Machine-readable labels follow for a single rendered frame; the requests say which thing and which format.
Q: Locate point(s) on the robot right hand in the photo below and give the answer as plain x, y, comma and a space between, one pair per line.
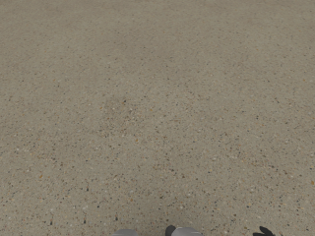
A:
265, 230

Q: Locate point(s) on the robot right foot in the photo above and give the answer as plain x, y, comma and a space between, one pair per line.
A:
169, 230

